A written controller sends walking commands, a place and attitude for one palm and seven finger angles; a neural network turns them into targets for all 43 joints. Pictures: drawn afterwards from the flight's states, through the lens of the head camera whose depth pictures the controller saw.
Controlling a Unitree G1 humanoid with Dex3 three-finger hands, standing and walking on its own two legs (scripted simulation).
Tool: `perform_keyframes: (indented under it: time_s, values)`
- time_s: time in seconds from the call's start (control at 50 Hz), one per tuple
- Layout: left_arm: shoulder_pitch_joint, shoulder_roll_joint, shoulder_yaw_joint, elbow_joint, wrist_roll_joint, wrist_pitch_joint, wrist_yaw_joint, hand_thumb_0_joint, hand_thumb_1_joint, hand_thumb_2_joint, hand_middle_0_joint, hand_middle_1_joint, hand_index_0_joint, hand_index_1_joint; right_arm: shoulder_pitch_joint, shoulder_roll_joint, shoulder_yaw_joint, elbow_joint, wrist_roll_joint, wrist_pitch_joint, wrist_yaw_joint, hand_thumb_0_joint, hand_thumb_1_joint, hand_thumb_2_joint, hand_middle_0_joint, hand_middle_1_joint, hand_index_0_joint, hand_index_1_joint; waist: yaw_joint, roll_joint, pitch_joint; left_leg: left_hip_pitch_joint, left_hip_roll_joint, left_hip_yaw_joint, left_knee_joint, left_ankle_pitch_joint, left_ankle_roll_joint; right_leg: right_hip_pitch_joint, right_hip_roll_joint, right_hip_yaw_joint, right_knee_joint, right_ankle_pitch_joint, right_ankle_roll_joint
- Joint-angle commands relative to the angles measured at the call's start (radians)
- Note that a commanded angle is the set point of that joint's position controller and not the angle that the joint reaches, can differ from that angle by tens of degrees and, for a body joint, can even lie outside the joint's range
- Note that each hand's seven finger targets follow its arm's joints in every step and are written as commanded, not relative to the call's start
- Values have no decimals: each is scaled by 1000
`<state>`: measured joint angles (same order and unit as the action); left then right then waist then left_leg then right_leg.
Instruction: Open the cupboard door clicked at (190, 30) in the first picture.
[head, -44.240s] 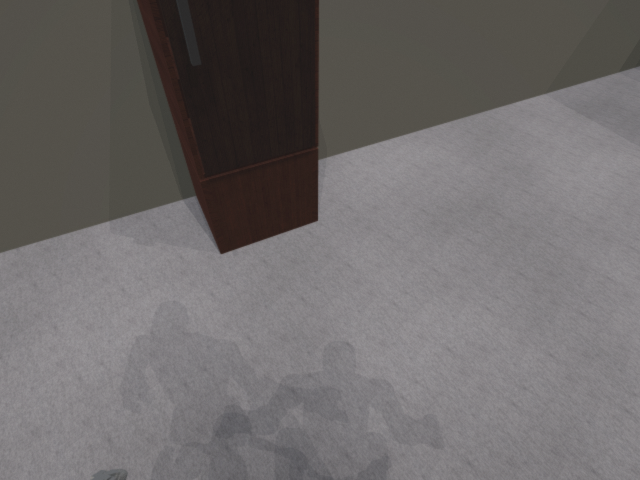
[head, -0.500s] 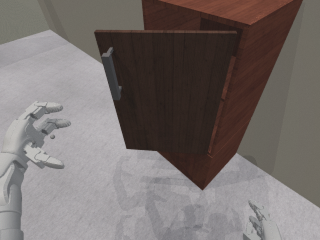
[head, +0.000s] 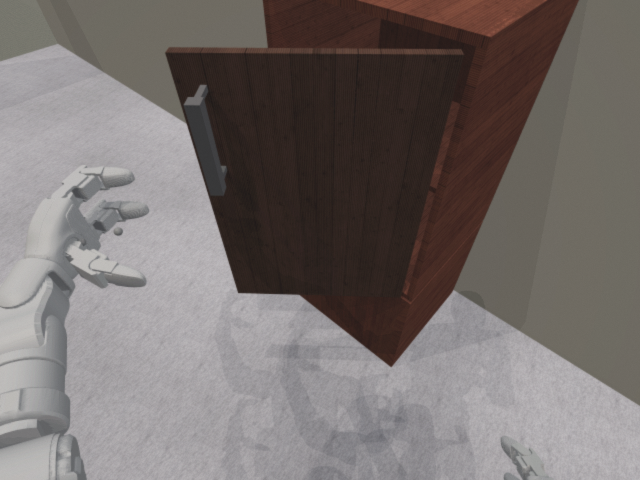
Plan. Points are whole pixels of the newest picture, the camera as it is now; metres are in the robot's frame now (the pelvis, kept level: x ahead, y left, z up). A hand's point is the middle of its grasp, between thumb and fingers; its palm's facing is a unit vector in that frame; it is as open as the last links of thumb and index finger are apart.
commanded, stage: move the hooked fingers beside the handle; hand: left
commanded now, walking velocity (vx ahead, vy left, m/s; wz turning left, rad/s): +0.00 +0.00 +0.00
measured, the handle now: (210, 142) +0.57 +0.19 +0.13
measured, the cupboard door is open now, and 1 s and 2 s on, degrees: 40 40 40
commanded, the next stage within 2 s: slide the fingers in behind the handle in 1.80 s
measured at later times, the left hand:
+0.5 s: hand (144, 192) +0.43 +0.25 +0.14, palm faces +0.00 -1.00 +0.01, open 14.0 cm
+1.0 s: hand (150, 161) +0.50 +0.26 +0.14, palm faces -0.01 -1.00 +0.02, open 14.0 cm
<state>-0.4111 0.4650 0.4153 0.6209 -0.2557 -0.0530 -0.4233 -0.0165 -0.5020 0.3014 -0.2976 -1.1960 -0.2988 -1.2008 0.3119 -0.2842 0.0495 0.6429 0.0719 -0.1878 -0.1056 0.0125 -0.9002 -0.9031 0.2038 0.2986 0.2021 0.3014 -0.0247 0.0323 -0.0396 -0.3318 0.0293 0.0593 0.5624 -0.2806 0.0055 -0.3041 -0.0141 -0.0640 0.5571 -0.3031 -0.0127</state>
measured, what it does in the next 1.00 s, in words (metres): stands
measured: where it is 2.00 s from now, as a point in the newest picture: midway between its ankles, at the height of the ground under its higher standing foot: outside the picture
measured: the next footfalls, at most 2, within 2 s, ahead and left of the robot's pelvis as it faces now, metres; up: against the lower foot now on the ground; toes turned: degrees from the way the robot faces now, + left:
none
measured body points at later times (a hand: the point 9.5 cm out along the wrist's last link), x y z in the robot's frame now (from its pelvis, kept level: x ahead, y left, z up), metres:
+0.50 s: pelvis +0.00 +0.01 -0.01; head +0.04 +0.01 +0.44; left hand +0.43 +0.30 +0.14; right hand +0.07 -0.27 -0.11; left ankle +0.01 +0.12 -0.73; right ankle -0.01 -0.11 -0.73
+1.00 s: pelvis +0.00 +0.01 -0.01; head +0.09 +0.02 +0.43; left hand +0.50 +0.31 +0.14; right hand -0.01 -0.27 -0.12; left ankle +0.01 +0.12 -0.73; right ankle -0.01 -0.11 -0.73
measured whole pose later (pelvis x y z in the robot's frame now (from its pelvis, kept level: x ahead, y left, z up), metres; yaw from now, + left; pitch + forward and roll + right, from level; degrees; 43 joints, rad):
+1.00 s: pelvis +0.00 +0.01 -0.01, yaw -1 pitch +14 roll -2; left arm -1.00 0.74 0.47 1.28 -0.11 -0.21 -0.46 -0.02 -0.50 0.30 -0.30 -1.20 -0.30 -1.20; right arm 0.43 -0.32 0.04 0.66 0.04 0.00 -0.07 0.01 -0.90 -0.90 0.20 0.30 0.20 0.30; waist -0.17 0.01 -0.06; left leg -0.61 0.06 0.06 0.70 -0.33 0.02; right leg -0.56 0.01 -0.06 0.63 -0.31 0.00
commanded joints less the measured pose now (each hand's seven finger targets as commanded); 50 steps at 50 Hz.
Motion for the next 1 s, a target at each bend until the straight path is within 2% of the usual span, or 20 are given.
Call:
perform_keyframes:
  time_s: [0.0, 0.1, 0.14, 0.2, 0.24, 0.3, 0.36, 0.4, 0.44, 0.48, 0.56, 0.6, 0.64, 0.68, 0.74, 0.78, 0.82, 0.84, 0.9, 0.98]
  values:
    - [-462, 309, 57, -180, -17, -85, 0, 0, -500, 300, -300, -1200, -300, -1200, -33, -145, -60, -123, -1, -37, -17, 0, -900, -900, 200, 300, 200, 300, -12, 43, -245, 158, -24, -61, -47, 210, 32, 6, 15, 28, -73, 264, -6]
    - [-532, 292, 24, -103, -10, -103, -6, 0, -500, 300, -300, -1200, -300, -1200, -6, -150, -63, -105, -4, -21, -16, 0, -900, -900, 200, 300, 200, 300, -24, 49, -254, 167, -20, -71, -37, 231, 30, -19, 19, 23, -65, 269, -11]
    - [-548, 327, 45, -58, -10, -110, -6, 0, -500, 300, -300, -1200, -300, -1200, 12, -160, -65, -93, -7, -11, -15, 0, -900, -900, 200, 300, 200, 300, -25, 2, -264, 154, -20, -69, -29, 233, 34, -11, 18, 25, -64, 278, -11]
    - [-596, 319, 23, 1, 7, -117, -9, 0, -500, 300, -300, -1200, -300, -1200, 18, -159, -62, -95, -6, 3, -9, 0, -900, -900, 200, 300, 200, 300, -29, 56, -256, 140, -22, -72, -28, 226, 28, -35, 18, 24, -54, 267, -14]
    - [-648, 328, 15, 35, 15, -131, -3, 0, -500, 300, -300, -1200, -300, -1200, 37, -165, -66, -85, -9, 15, -8, 0, -900, -900, 200, 300, 200, 300, -40, 16, -256, 133, -17, -80, -23, 223, 30, -46, 20, 20, -50, 251, -15]
    - [-707, 325, 12, 45, 20, -156, 5, 0, -500, 300, -300, -1200, -300, -1200, 48, -166, -68, -84, -12, 23, -4, 0, -900, -900, 200, 300, 200, 300, -44, 67, -308, 161, -18, -82, -12, 242, 26, -59, 21, 26, -41, 263, -14]
    - [-699, 375, 53, 123, 27, -168, 12, 0, -500, 300, -300, -1200, -300, -1200, 74, -175, -70, -76, -15, 41, -1, 0, -900, -900, 200, 300, 200, 300, -41, -1, -323, 129, -16, -78, -3, 265, 31, -34, 24, 28, -31, 299, -11]
    - [-758, 373, 36, 171, 38, -173, 9, 0, -500, 300, -300, -1200, -300, -1200, 83, -175, -68, -69, -15, 52, 1, 0, -900, -900, 200, 300, 200, 300, -57, 19, -296, 104, -18, -74, 1, 234, 30, -63, 22, 30, -32, 279, -7]
    - [-795, 432, 62, 227, 46, -182, 11, 0, -500, 300, -300, -1200, -300, -1200, 98, -184, -65, -63, -17, 65, 1, 0, -900, -900, 200, 300, 200, 300, -61, -6, -265, 55, -17, -70, 6, 201, 34, -62, 20, 35, -31, 257, -8]
    - [-817, 456, 72, 236, 65, -201, 6, 0, -500, 300, -300, -1200, -300, -1200, 107, -183, -67, -68, -20, 71, 4, 0, -900, -900, 200, 300, 200, 300, -57, 66, -321, 69, -22, -69, 17, 225, 32, -61, 22, 43, -17, 281, -8]
    - [-864, 465, 68, 276, 61, -229, -16, 0, -500, 300, -300, -1200, -300, -1200, 139, -190, -73, -59, -22, 89, 7, 0, -900, -900, 200, 300, 200, 300, -79, 24, -353, 64, -16, -69, 39, 255, 35, -65, 30, 45, -6, 317, -3]
    - [-895, 449, 43, 281, 66, -231, -26, 0, -500, 300, -300, -1200, -300, -1200, 147, -189, -74, -53, -23, 96, 8, 0, -900, -900, 200, 300, 200, 300, -90, 86, -368, 82, -17, -70, 45, 254, 32, -96, 29, 43, -4, 302, -3]
    - [-895, 468, 60, 326, 57, -226, -31, 0, -500, 300, -300, -1200, -300, -1200, 170, -195, -78, -45, -24, 107, 7, 0, -900, -900, 200, 300, 200, 300, -97, 21, -359, 62, -12, -71, 54, 269, 38, -93, 33, 40, -4, 315, -3]
    - [-907, 492, 67, 333, 68, -220, -37, 0, -500, 300, -300, -1200, -300, -1200, 177, -198, -75, -45, -25, 118, 10, 0, -900, -900, 200, 300, 200, 300, -91, 72, -375, 53, -17, -67, 57, 269, 36, -96, 33, 47, 1, 324, -1]
    - [-937, 513, 71, 379, 73, -214, -33, 0, -500, 300, -300, -1200, -300, -1200, 198, -203, -76, -40, -28, 133, 9, 0, -900, -900, 200, 300, 200, 300, -109, 17, -344, 5, -15, -65, 66, 248, 42, -107, 35, 46, 0, 312, 2]
    - [-953, 566, 101, 387, 90, -219, -32, 0, -500, 300, -300, -1200, -300, -1200, 210, -207, -78, -40, -29, 142, 10, 0, -900, -900, 200, 300, 200, 300, -107, 60, -384, 12, -17, -63, 74, 264, 41, -105, 35, 54, 7, 328, 5]
    - [-980, 571, 96, 376, 102, -230, -31, 0, -500, 300, -300, -1200, -300, -1200, 219, -205, -79, -39, -32, 149, 12, 0, -900, -900, 200, 300, 200, 300, -111, 93, -396, 24, -14, -68, 80, 268, 38, -126, 36, 51, 12, 314, 3]
    - [-996, 546, 74, 385, 98, -232, -33, 0, -500, 300, -300, -1200, -300, -1200, 226, -204, -77, -38, -33, 154, 12, 0, -900, -900, 200, 300, 200, 300, -125, 80, -393, 31, -12, -68, 85, 283, 40, -133, 39, 47, 13, 322, 2]
    - [-1015, 590, 93, 443, 107, -221, -37, 0, -500, 300, -300, -1200, -300, -1200, 239, -213, -76, -34, -33, 166, 11, 0, -900, -900, 200, 300, 200, 300, -138, 54, -376, -12, -10, -67, 93, 248, 42, -148, 40, 53, 10, 307, 9]
    - [-1100, 585, 57, 445, 133, -219, -36, 0, -500, 300, -300, -1200, -300, -1200, 261, -214, -74, -30, -37, 176, 10, 0, -900, -900, 200, 300, 200, 300, -159, 135, -405, 27, -5, -79, 106, 270, 37, -209, 43, 49, 17, 285, 7]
